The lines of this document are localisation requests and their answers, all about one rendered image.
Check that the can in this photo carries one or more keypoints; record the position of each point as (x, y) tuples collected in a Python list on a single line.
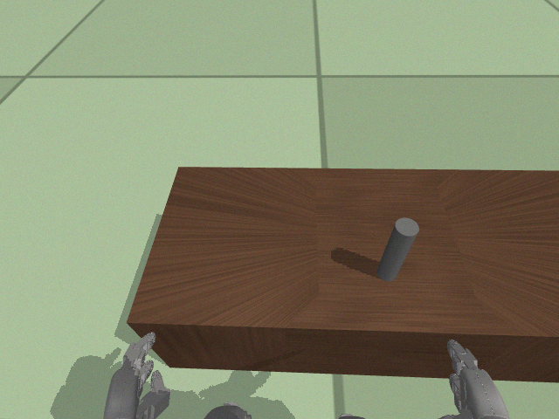
[(397, 248)]

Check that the left robot hand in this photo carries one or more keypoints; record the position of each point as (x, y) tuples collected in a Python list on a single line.
[(127, 384)]

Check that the right robot hand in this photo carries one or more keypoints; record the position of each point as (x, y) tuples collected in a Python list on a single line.
[(475, 394)]

